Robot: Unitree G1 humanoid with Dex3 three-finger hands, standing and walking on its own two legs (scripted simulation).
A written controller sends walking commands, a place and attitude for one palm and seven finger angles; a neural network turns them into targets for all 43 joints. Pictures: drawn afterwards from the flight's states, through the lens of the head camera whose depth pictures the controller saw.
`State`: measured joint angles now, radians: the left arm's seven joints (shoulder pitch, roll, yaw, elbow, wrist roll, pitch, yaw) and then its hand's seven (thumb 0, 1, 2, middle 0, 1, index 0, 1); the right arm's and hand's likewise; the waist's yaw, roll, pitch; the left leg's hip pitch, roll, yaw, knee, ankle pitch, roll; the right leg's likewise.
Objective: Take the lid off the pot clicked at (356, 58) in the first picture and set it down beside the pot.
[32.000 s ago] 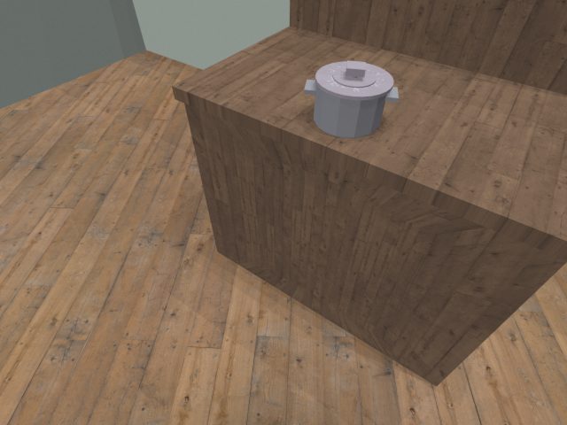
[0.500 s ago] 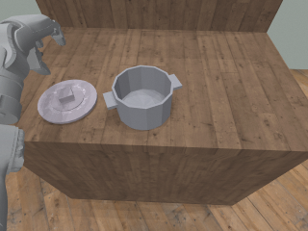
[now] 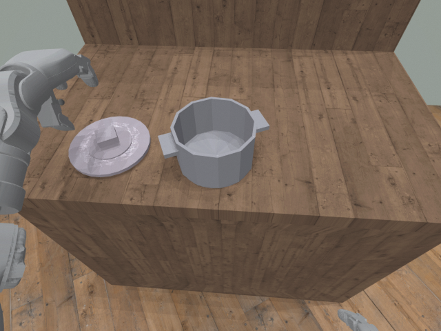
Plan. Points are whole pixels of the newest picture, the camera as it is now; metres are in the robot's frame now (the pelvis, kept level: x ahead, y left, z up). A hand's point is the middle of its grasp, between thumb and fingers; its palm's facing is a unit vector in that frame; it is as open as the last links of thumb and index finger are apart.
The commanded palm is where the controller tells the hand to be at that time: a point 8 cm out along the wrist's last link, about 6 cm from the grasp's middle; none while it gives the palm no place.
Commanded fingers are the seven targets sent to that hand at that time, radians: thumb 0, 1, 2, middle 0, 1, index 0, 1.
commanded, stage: draw the hand back to the body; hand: left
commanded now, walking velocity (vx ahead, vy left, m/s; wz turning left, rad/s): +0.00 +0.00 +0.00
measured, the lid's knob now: (106, 136) +0.49 +0.25 +0.06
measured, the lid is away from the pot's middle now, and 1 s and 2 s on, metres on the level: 0.23 0.23 0.23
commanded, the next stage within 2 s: step back with the hand held close in 1.88 s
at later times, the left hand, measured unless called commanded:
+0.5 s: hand (75, 80) +0.39 +0.20 +0.27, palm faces +0.34 -0.92 -0.21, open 10.6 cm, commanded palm +0.33 +0.25 +0.26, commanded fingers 0.00 0.25 0.90 -0.38 -0.49 -0.38 -0.49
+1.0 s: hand (53, 130) +0.30 +0.19 +0.26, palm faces +0.44 -0.87 -0.20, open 8.2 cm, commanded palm +0.25 +0.23 +0.26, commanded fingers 0.00 0.90 0.90 -0.20 -0.30 -0.20 -0.30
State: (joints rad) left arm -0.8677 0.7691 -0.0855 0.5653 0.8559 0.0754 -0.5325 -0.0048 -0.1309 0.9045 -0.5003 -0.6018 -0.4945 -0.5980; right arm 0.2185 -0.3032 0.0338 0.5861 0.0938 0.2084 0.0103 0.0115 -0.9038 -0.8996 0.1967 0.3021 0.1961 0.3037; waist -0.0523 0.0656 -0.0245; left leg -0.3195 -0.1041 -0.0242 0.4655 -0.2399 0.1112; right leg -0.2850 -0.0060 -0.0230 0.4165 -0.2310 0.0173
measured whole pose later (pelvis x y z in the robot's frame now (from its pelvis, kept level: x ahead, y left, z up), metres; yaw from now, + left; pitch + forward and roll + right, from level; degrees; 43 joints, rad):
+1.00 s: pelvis +0.00 -0.06 +0.00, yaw -2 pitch -3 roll +0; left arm -0.14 0.42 0.41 -0.13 -0.14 -0.09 0.07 0.00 0.64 0.90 -0.28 -0.37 -0.27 -0.37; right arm 0.11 -0.25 0.04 0.66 0.04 -0.04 -0.05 0.01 -0.90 -0.90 0.20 0.30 0.20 0.30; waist 0.04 0.06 0.04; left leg -0.11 -0.02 -0.02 0.42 -0.25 0.02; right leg -0.09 0.08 -0.01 0.37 -0.23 -0.07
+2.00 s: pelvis -0.01 -0.02 +0.00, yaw -2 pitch -5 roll -2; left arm 0.33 0.38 0.42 -0.62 -0.12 -0.12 0.07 0.01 0.89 0.90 -0.21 -0.30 -0.20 -0.30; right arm 0.15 -0.20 0.06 0.66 0.02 -0.08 -0.03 0.02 -0.90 -0.90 0.20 0.30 0.20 0.30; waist 0.07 0.04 0.03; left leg -0.08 -0.06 0.00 0.42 -0.25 0.08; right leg -0.05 0.03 0.01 0.35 -0.21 -0.01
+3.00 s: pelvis -0.10 +0.01 +0.01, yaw -5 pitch +5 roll -5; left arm 0.45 0.47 0.53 -0.79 -0.08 -0.27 0.14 0.01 0.89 0.90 -0.21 -0.30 -0.20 -0.30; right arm 0.18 -0.14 0.01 0.60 -0.01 -0.09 -0.01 0.02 -0.90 -0.90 0.20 0.30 0.20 0.30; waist -0.01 0.00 -0.02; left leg -0.42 0.01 0.06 0.38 -0.05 0.11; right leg -0.25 0.04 0.01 0.62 -0.45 0.00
